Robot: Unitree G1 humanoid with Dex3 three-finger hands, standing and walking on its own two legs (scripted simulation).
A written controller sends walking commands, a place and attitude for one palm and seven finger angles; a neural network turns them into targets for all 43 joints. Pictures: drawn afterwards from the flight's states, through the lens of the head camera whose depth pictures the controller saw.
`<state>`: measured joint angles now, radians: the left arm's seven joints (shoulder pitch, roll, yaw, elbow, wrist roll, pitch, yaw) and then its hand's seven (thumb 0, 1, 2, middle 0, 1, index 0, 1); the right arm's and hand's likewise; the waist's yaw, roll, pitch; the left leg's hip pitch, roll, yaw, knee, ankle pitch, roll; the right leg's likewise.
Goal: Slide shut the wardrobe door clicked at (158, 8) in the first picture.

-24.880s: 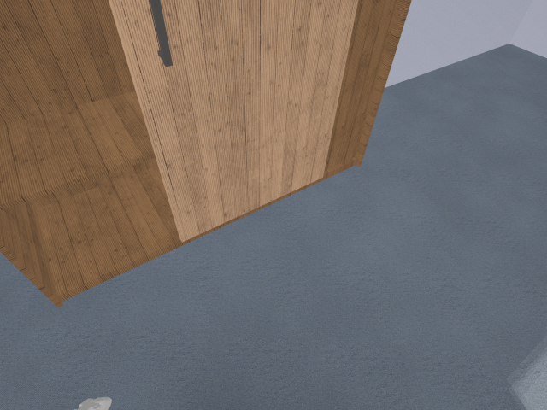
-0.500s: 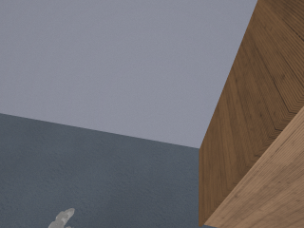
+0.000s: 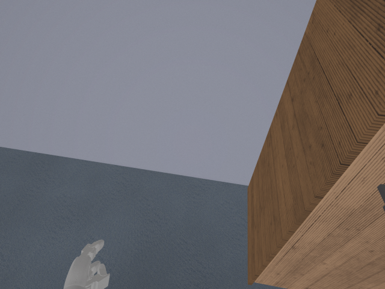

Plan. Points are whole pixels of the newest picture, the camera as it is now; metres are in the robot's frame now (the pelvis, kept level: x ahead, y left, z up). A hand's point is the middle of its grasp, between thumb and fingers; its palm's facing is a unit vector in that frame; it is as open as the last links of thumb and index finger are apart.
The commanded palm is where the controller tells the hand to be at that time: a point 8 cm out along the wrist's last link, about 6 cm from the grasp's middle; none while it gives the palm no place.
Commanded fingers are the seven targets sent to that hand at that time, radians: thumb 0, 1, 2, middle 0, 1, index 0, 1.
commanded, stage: stop walking and hold the door there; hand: right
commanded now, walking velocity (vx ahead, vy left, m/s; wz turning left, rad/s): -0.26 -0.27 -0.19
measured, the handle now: out of the picture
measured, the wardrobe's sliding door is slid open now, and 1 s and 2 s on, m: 0.00 0.00 0.00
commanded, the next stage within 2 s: loosen the grip on the handle in 1.76 s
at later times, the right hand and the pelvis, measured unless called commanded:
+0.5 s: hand out of the picture +0.26 -0.35 +0.17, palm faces +0.54 +0.81 -0.22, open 6.3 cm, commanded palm +0.21 -0.37 +0.16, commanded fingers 0.00 -0.90 -0.90 0.45 1.40 0.45 1.40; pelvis -0.05 -0.06 -0.02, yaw -4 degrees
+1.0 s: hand out of the picture +0.25 -0.35 +0.18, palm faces +0.29 +0.95 -0.11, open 5.6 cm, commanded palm +0.22 -0.38 +0.16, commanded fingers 0.00 -0.90 -0.90 0.45 1.40 0.45 1.40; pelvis -0.06 -0.16 +0.00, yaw -3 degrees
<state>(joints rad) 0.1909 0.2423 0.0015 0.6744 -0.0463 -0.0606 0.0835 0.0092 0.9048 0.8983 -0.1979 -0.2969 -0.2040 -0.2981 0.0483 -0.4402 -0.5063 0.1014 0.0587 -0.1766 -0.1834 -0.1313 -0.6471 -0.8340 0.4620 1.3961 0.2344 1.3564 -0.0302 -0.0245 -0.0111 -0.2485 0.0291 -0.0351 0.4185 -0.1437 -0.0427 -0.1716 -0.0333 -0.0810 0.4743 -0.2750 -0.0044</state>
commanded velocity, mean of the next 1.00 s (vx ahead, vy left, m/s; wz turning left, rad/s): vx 0.00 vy -0.09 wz -0.07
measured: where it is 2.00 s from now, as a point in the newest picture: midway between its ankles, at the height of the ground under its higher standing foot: outside the picture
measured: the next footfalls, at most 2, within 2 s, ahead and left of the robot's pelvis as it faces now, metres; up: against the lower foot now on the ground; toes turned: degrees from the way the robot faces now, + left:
right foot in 0.58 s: +0.00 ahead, -0.24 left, +0.00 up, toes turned -6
left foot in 0.76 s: +0.01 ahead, -0.03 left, +0.00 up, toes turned -1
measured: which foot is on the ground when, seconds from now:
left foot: down 0.00-0.58, up 0.60-0.74, down 0.76-0.92, up 0.94-1.00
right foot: down 0.00-0.40, up 0.42-0.56, down 0.58-1.00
